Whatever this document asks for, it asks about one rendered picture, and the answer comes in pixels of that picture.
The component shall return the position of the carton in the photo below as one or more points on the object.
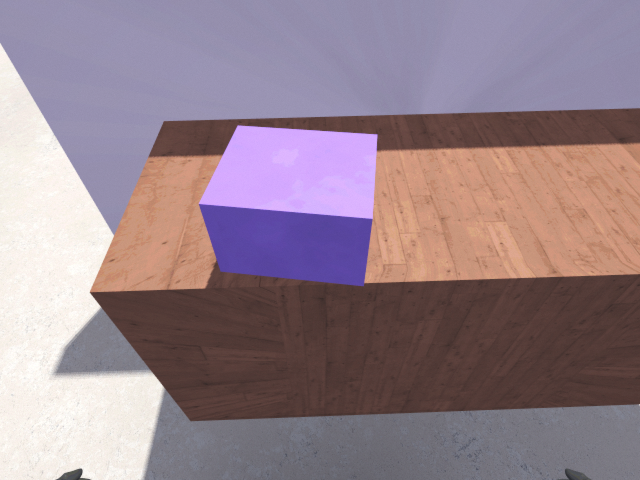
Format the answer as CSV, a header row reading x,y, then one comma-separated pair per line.
x,y
293,203

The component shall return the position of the pedestal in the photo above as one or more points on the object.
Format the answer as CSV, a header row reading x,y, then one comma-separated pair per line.
x,y
503,272

